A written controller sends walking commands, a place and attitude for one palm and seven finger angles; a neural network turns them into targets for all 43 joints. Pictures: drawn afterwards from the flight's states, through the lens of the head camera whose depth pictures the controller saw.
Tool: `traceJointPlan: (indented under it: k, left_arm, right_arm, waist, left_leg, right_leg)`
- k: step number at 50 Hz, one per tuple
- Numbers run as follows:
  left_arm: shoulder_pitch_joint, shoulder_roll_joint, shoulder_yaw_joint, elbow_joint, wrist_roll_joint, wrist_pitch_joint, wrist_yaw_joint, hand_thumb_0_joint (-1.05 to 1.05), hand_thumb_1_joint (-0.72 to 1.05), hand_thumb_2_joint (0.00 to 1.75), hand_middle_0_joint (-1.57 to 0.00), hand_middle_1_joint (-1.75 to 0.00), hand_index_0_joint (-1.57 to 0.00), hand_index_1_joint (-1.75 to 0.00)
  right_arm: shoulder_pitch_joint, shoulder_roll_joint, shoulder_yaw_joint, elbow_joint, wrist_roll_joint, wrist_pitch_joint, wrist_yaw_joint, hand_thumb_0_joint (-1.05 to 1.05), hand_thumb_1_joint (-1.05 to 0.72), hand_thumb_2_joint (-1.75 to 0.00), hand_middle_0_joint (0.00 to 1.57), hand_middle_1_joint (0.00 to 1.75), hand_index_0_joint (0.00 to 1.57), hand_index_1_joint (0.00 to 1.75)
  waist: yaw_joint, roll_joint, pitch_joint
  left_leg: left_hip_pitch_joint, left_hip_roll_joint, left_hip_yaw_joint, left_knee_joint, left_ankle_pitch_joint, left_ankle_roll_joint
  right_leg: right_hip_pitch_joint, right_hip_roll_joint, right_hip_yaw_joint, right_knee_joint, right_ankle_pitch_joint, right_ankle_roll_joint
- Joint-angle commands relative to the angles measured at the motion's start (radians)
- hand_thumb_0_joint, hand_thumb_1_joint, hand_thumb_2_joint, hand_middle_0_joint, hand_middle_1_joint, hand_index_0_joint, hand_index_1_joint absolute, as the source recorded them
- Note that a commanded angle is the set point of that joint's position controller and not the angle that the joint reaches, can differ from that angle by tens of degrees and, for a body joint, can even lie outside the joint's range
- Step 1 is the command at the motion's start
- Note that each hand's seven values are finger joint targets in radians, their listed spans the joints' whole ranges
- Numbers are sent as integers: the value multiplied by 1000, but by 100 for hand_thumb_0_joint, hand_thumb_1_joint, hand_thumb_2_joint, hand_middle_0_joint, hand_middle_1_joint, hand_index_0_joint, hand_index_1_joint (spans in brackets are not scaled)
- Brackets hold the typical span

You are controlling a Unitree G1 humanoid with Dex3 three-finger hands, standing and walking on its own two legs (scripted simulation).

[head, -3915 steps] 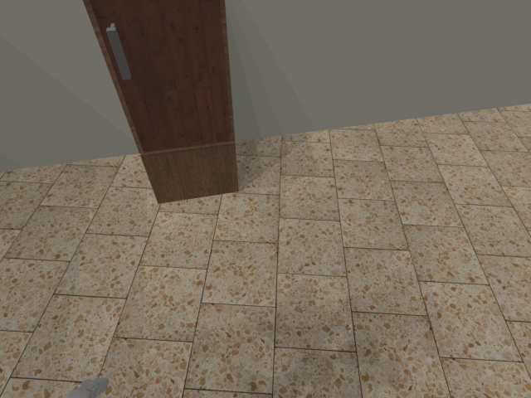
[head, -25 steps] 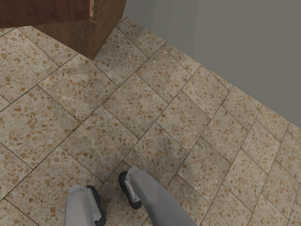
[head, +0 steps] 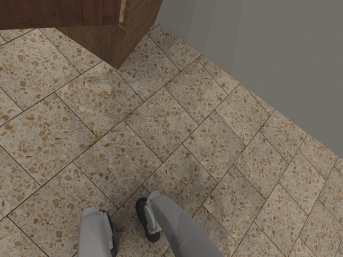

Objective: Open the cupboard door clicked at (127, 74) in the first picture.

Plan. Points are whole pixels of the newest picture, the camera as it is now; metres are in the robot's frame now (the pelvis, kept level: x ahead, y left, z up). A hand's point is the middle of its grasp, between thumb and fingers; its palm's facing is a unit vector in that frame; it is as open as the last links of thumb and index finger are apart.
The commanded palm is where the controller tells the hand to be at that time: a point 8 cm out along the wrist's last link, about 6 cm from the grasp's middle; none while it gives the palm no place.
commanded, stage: slide the fingers in behind the handle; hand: left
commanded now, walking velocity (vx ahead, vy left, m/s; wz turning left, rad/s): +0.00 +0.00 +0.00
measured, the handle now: out of the picture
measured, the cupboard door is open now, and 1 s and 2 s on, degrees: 47 47 47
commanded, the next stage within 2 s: draw the hand back to the body in 0.22 s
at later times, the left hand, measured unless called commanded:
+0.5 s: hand out of the picture +0.67 +0.21 +0.13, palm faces +0.10 -0.99 -0.02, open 14.3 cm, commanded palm +0.64 +0.18 +0.14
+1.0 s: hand out of the picture +0.44 +0.24 +0.17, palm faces +0.21 -0.94 -0.28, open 13.1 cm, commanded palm +0.40 +0.28 +0.20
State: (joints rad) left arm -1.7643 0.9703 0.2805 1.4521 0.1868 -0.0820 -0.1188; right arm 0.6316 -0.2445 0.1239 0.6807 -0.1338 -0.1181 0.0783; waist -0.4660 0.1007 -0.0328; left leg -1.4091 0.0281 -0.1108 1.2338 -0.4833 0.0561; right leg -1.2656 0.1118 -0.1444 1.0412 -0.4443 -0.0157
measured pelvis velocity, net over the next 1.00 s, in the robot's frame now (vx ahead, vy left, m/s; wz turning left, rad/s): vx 0.03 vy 0.00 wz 0.07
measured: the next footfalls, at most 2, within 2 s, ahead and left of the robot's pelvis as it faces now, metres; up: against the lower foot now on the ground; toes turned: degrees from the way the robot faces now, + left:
none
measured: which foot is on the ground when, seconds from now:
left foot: down 0.00-1.00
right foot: down 0.00-1.00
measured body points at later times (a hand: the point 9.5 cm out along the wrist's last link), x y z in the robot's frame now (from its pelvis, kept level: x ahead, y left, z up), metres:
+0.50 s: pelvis +0.01 +0.00 +0.01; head +0.25 +0.04 +0.39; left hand +0.66 +0.27 +0.13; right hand -0.14 -0.20 -0.02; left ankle +0.02 +0.07 -0.63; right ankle +0.01 -0.12 -0.63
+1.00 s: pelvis +0.03 +0.00 +0.08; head +0.08 -0.01 +0.53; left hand +0.42 +0.29 +0.19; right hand +0.12 -0.27 -0.02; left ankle +0.02 +0.07 -0.63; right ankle +0.01 -0.12 -0.63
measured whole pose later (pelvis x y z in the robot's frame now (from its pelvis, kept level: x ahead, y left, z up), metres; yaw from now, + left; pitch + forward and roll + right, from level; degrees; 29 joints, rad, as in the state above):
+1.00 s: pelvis +0.03 +0.00 +0.08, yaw +4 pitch +12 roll -3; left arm -0.49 0.42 0.24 0.69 -0.03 -0.10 -0.02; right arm 0.36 -0.32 -0.01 0.57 0.04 0.00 0.02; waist -0.10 0.08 -0.11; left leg -0.60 0.00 0.00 0.78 -0.39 0.05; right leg -0.53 0.07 -0.01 0.68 -0.36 -0.02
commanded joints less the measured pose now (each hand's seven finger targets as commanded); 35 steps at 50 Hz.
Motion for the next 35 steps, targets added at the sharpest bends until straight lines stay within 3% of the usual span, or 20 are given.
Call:
traceJointPlan:
  k: [1,7,11,14,16,19,20,23,24,25,26,28,30,32,34,35]
  left_arm:
    - [-488,-97,-13,-207,-15,-85,-48,0,-50,30,-30,-120,-30,-120]
    - [-487,-83,-13,-212,-22,-93,-59,0,-50,30,-30,-120,-30,-120]
    - [-468,-94,-18,-190,-33,-89,-69,0,-50,30,-30,-120,-30,-120]
    - [-445,-60,-7,-162,-36,-81,-74,0,-50,30,-30,-120,-30,-120]
    - [-449,-68,-9,-176,-39,-87,-75,0,-50,30,-30,-120,-30,-120]
    - [-473,45,37,-273,-20,-95,-79,0,-50,30,-30,-120,-30,-120]
    - [-461,50,50,-299,-24,-96,-83,0,-50,30,-30,-120,-30,-120]
    - [-337,93,125,-386,-50,-80,-105,0,-50,30,-30,-120,-30,-120]
    - [-266,112,161,-425,-65,-71,-112,0,-50,30,-30,-120,-30,-120]
    - [-193,119,184,-493,-80,-67,-120,0,-50,30,-30,-120,-30,-120]
    - [-107,87,182,-534,-97,-51,-127,0,-50,30,-30,-120,-30,-120]
    - [56,10,173,-635,-146,-26,-138,0,-50,30,-30,-120,-30,-120]
    - [226,-20,202,-670,-200,-9,-138,0,-50,30,-30,-120,-30,-120]
    - [335,-75,214,-678,-261,-4,-128,0,-50,30,-30,-120,-30,-120]
    - [423,-95,233,-688,-291,-26,-108,0,-50,30,-30,-120,-30,-120]
    - [436,-99,225,-727,-291,-52,-96,0,-50,30,-30,-120,-30,-120]
  right_arm:
    - [369,-278,-87,78,7,19,-11,0,-90,-90,20,30,20,30]
    - [366,-277,-84,76,12,13,-12,0,-90,-90,20,30,20,30]
    - [362,-279,-81,76,17,9,-17,0,-90,-90,20,30,20,30]
    - [356,-281,-72,75,22,7,-24,0,-90,-90,20,30,20,30]
    - [355,-280,-73,77,21,2,-25,0,-90,-90,20,30,20,30]
    - [384,-280,-77,52,18,18,-20,0,-90,-90,20,30,20,30]
    - [385,-277,-84,40,21,23,-16,0,-90,-90,20,30,20,30]
    - [380,-275,-97,1,32,53,-13,0,-90,-90,20,30,20,30]
    - [375,-276,-103,-17,40,62,-13,0,-90,-90,20,30,20,30]
    - [369,-277,-109,-34,45,66,-11,0,-90,-90,20,30,20,30]
    - [351,-272,-114,-51,54,70,-8,0,-90,-90,20,30,20,30]
    - [313,-265,-125,-79,69,68,-5,0,-90,-90,20,30,20,30]
    - [277,-264,-131,-97,81,62,-9,0,-90,-90,20,30,20,30]
    - [225,-257,-138,-101,94,50,-14,0,-90,-90,20,30,20,30]
    - [184,-246,-143,-102,103,41,-13,0,-90,-90,20,30,20,30]
    - [158,-240,-143,-103,109,37,-12,0,-90,-90,20,30,20,30]
  waist:
    - [-98,530,-567]
    - [-94,526,-582]
    - [-96,501,-560]
    - [-98,462,-544]
    - [-95,481,-549]
    - [-49,503,-675]
    - [-33,533,-703]
    - [36,531,-773]
    - [71,523,-802]
    - [102,561,-838]
    - [123,535,-845]
    - [153,472,-819]
    - [182,366,-774]
    - [200,264,-698]
    - [226,164,-629]
    - [239,200,-597]
  left_leg:
    - [909,99,-111,-78,663,-5]
    - [874,84,-76,-77,611,5]
    - [853,84,-73,-88,575,8]
    - [779,77,-44,-90,498,15]
    - [801,79,-51,-92,520,13]
    - [889,68,-70,-93,665,1]
    - [935,68,-83,-95,727,-7]
    - [1055,61,-97,-132,850,-33]
    - [1089,55,-93,-150,890,-38]
    - [1153,60,-107,-169,969,-51]
    - [1194,58,-107,-181,1012,-58]
    - [1219,53,-83,-216,1025,-57]
    - [1175,46,-52,-266,968,-50]
    - [1104,35,-9,-311,863,-41]
    - [1018,20,33,-353,728,-30]
    - [1026,17,38,-371,715,-34]
  right_leg:
    - [-36,0,23,-70,278,10]
    - [9,8,28,-82,285,5]
    - [19,7,25,-88,273,5]
    - [55,8,26,-91,260,1]
    - [44,7,25,-91,263,2]
    - [131,10,27,-88,333,3]
    - [129,14,30,-89,349,2]
    - [210,21,23,-124,419,3]
    - [255,23,22,-140,449,3]
    - [266,25,22,-147,466,0]
    - [282,28,18,-169,485,3]
    - [343,32,16,-218,516,6]
    - [443,34,19,-253,548,7]
    - [521,31,30,-284,560,16]
    - [614,26,44,-310,561,21]
    - [616,19,50,-318,548,17]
